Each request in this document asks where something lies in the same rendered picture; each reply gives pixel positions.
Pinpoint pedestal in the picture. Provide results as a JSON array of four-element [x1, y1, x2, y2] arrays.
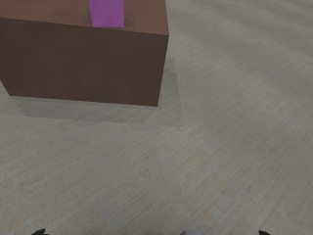
[[0, 0, 169, 107]]

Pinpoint carton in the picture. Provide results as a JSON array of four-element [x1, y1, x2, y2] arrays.
[[89, 0, 124, 27]]

